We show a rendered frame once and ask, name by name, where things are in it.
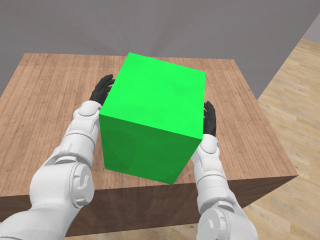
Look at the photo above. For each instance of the carton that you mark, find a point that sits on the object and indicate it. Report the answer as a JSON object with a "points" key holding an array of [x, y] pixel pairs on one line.
{"points": [[151, 122]]}

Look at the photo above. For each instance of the robot right upper arm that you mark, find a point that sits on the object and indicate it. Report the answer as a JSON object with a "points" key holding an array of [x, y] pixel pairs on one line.
{"points": [[217, 223]]}

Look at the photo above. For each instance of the right robot hand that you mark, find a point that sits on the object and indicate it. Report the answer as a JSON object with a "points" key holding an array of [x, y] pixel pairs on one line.
{"points": [[209, 122]]}

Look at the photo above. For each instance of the robot left forearm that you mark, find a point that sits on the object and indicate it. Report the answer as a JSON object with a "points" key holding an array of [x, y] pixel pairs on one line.
{"points": [[80, 138]]}

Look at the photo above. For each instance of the pedestal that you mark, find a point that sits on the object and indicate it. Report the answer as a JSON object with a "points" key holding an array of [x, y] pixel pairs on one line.
{"points": [[36, 109]]}

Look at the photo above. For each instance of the left robot hand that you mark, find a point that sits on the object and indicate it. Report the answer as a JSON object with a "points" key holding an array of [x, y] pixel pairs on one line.
{"points": [[101, 90]]}

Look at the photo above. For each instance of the robot left upper arm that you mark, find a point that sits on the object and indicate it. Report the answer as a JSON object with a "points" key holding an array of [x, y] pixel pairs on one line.
{"points": [[58, 192]]}

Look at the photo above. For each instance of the robot right forearm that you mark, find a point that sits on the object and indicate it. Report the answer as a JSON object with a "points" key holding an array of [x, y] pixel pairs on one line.
{"points": [[210, 179]]}

